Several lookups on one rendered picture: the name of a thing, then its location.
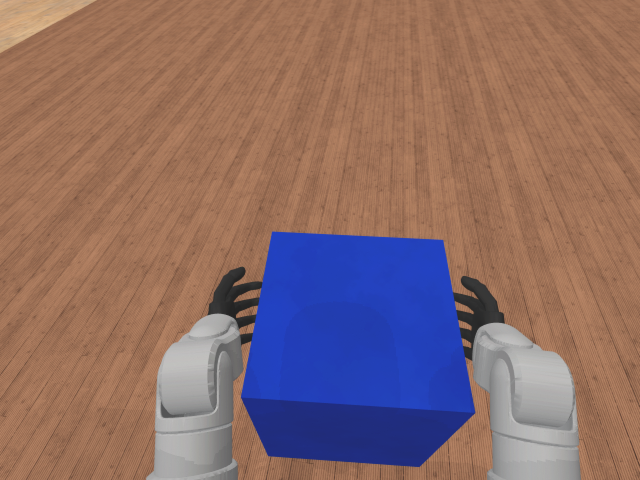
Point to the carton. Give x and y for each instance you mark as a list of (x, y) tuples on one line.
[(356, 353)]

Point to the robot left hand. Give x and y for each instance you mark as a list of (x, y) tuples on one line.
[(225, 294)]

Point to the robot right forearm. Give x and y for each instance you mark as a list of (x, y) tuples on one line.
[(533, 413)]

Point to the robot right hand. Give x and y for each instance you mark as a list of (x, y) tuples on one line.
[(485, 310)]

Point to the robot left forearm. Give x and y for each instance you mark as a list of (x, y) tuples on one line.
[(194, 403)]

